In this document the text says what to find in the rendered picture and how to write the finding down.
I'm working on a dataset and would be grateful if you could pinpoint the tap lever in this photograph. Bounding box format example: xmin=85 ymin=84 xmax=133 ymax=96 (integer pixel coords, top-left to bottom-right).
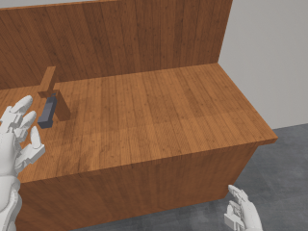
xmin=38 ymin=92 xmax=58 ymax=129

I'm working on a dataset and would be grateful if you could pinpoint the robot left forearm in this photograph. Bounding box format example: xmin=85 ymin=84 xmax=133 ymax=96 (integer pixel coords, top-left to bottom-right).
xmin=0 ymin=175 xmax=22 ymax=231

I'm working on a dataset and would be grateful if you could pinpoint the robot left hand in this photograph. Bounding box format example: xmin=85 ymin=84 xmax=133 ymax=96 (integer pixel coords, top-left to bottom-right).
xmin=0 ymin=95 xmax=45 ymax=178

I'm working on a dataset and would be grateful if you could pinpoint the counter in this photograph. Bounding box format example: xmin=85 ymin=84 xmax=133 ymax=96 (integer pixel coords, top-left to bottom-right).
xmin=0 ymin=0 xmax=278 ymax=231

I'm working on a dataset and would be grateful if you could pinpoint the robot right hand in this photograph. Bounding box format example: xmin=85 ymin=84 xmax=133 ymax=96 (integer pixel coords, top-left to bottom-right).
xmin=224 ymin=185 xmax=263 ymax=231

